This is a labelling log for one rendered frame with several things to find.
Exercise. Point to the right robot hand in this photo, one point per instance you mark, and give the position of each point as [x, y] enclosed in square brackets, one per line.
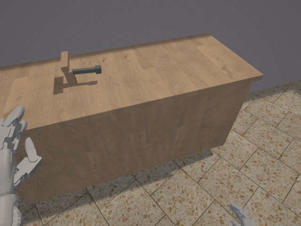
[242, 216]

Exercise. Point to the robot left forearm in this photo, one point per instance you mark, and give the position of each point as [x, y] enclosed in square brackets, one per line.
[10, 215]

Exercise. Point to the counter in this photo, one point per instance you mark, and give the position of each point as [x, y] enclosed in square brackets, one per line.
[153, 103]

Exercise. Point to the tap lever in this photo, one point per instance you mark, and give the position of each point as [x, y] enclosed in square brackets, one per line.
[97, 69]

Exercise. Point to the left robot hand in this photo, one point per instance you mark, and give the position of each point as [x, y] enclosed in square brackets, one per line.
[10, 133]

